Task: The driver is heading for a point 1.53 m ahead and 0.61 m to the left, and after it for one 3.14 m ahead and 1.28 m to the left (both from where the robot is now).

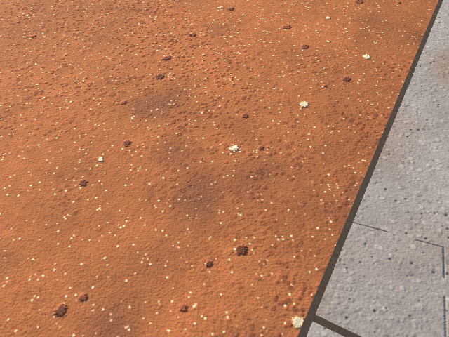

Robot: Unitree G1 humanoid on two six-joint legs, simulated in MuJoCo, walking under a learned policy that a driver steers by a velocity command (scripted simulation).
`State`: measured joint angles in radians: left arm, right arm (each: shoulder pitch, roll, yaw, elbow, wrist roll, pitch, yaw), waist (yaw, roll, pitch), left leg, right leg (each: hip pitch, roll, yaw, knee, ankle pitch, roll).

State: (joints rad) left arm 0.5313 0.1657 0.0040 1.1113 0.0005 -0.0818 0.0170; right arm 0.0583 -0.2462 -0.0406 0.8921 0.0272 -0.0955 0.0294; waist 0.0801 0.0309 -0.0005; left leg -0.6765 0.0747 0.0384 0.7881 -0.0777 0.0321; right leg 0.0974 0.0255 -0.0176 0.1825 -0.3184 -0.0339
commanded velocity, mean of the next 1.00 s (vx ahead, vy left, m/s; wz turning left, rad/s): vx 0.49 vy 0.00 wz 0.17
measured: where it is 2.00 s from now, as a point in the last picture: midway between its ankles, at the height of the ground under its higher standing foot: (189, 174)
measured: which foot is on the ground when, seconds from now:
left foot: up 0.00-0.12, down 0.14-0.70, up 0.72-1.00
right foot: down 0.00-0.16, up 0.18-0.66, down 0.68-1.00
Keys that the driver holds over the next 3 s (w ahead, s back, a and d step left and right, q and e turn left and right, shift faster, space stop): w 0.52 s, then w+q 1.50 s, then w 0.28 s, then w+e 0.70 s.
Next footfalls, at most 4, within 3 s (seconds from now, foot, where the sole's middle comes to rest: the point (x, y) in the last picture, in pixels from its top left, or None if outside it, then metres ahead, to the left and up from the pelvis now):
0.14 left None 0.28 0.13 -0.78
0.68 right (296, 305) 0.59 -0.11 -0.78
1.22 left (203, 235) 0.82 0.20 -0.78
1.72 right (220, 158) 1.17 0.17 -0.78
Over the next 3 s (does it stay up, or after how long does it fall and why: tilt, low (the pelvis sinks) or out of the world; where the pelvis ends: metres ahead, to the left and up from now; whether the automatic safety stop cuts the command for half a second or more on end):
stays up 1.45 0.67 0.00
